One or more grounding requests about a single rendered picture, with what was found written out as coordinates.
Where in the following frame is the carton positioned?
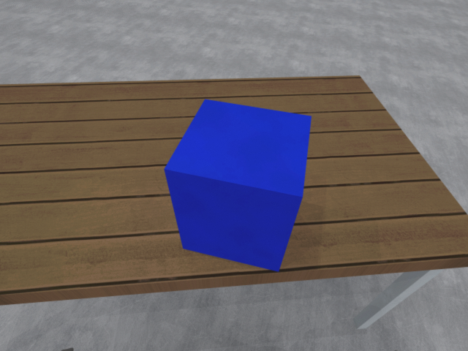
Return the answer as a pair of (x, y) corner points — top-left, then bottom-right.
(164, 99), (312, 272)

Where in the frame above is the table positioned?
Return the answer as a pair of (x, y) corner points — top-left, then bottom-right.
(0, 75), (468, 329)

